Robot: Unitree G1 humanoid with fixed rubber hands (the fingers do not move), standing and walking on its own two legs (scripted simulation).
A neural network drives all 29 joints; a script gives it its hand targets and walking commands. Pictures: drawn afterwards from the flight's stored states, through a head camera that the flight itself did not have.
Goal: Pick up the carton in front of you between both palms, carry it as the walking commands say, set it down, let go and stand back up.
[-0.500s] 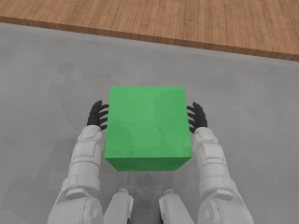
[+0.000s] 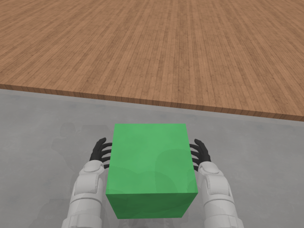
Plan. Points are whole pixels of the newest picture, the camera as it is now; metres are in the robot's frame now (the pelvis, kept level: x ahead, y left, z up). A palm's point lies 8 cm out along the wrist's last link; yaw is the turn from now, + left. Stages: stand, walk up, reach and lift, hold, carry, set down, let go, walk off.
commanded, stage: reach and lift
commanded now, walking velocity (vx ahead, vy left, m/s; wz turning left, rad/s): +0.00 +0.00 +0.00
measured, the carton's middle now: (150, 173) +0.30 +0.00 -0.06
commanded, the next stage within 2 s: hold in 1.04 s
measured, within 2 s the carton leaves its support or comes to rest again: neither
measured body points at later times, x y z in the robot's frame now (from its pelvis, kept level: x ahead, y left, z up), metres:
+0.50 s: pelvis -0.01 +0.00 +0.00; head -0.04 +0.00 +0.45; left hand +0.30 +0.15 +0.02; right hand +0.30 -0.15 +0.02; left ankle +0.01 +0.13 -0.74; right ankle +0.01 -0.13 -0.74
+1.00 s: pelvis +0.00 +0.00 +0.01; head -0.03 +0.00 +0.46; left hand +0.30 +0.15 +0.03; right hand +0.30 -0.15 +0.03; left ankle +0.01 +0.13 -0.74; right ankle +0.01 -0.13 -0.74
